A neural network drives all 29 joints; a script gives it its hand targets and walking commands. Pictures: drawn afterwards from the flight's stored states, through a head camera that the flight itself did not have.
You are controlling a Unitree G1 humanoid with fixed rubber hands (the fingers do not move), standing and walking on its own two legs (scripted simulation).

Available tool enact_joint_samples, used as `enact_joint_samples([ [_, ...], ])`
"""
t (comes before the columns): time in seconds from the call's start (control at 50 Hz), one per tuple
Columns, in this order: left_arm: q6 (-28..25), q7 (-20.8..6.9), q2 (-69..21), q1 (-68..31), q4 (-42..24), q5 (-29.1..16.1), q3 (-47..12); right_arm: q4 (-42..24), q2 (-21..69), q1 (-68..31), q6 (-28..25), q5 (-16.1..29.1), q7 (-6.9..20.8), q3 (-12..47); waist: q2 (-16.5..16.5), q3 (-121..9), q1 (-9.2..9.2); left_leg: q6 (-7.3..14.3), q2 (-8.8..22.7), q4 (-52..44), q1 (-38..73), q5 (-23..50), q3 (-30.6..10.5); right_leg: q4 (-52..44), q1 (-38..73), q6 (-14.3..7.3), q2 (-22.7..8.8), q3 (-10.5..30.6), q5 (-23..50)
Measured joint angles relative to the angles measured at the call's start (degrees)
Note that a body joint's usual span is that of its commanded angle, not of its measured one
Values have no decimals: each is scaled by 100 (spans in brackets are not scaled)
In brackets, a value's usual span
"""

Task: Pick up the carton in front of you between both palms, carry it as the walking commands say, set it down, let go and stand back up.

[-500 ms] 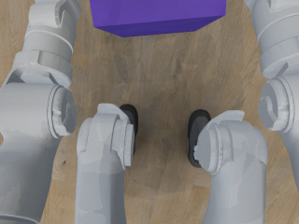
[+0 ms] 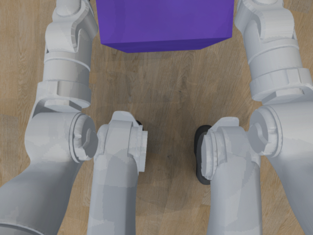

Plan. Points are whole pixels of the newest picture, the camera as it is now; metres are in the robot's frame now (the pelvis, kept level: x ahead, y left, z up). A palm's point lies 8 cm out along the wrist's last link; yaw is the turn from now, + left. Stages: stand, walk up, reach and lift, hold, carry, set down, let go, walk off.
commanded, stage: reach and lift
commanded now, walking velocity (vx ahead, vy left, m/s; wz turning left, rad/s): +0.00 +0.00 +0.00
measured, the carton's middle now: out of the picture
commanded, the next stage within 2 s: none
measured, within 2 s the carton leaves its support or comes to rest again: neither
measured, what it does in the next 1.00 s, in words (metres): rises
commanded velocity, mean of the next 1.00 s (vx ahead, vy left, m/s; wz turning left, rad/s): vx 0.00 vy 0.00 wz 0.00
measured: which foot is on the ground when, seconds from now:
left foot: down 0.00-1.00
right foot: down 0.00-1.00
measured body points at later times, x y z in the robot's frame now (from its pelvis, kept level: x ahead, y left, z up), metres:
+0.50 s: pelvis -0.02 +0.00 +0.11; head +0.26 +0.01 +0.47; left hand +0.50 +0.18 +0.05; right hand +0.52 -0.12 +0.05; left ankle +0.10 +0.13 -0.34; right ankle +0.10 -0.13 -0.34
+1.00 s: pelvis +0.03 +0.00 +0.25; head +0.20 +0.01 +0.66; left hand +0.45 +0.17 +0.20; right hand +0.47 -0.13 +0.20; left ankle +0.10 +0.13 -0.34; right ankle +0.10 -0.13 -0.34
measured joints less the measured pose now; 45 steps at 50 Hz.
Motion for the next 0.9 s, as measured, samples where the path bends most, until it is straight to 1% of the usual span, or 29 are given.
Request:
enact_joint_samples([
  [0.06,152,-61,-162,350,-406,132,152,-454,161,365,189,-119,9,-135,4,-378,-32,-111,-150,-242,103,58,-100,-241,118,94,108,77,43],
  [0.1,227,-157,-315,607,-471,315,340,-527,339,613,283,-287,58,-337,2,-893,-48,-152,-195,-450,75,116,-138,-450,92,138,134,103,108],
  [0.18,342,-390,-616,860,-228,912,852,-259,687,858,389,-906,243,-961,-18,-1717,-43,-139,-194,-961,229,289,-166,-968,244,123,144,123,288],
  [0.28,459,-653,-853,931,14,1704,1411,-22,982,963,477,-1688,464,-1680,-64,-2259,-69,-117,-197,-1660,529,567,-206,-1668,538,70,146,140,572],
  [0.34,521,-741,-950,956,-33,1994,1585,-69,1085,1008,524,-1945,546,-1917,-86,-2403,-89,-111,-208,-2006,674,721,-235,-2014,683,46,152,148,723],
  [0.38,563,-779,-997,980,-120,2097,1637,-154,1131,1039,559,-2023,591,-1994,-90,-2454,-103,-113,-218,-2192,757,802,-256,-2201,768,42,155,152,803],
  [0.48,687,-819,-1087,1131,-450,2121,1585,-498,1218,1218,672,-2003,629,-1966,-74,-2532,-132,-124,-236,-2551,976,912,-301,-2569,997,54,155,161,910],
  [0.66,840,-770,-1300,1932,-1031,1868,1244,-1195,1424,2116,839,-1741,611,-1632,-39,-2837,-140,-77,-209,-3180,1757,846,-313,-3209,1785,40,136,217,851],
  [0.76,794,-758,-1416,2475,-1077,1801,1113,-1301,1567,2690,807,-1690,591,-1535,-29,-3045,-150,-36,-193,-3625,2445,791,-316,-3652,2473,8,112,256,798],
  [0.9,629,-759,-1561,3135,-980,1799,1008,-1262,1747,3376,656,-1703,590,-1500,-27,-3231,-183,10,-174,-4361,3532,808,-357,-4392,3564,-49,70,289,817],
])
